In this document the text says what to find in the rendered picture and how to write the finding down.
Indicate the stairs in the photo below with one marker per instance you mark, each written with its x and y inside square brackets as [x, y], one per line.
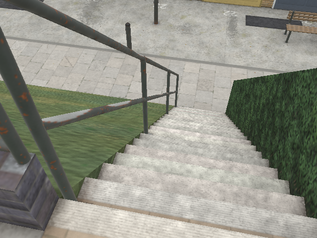
[196, 166]

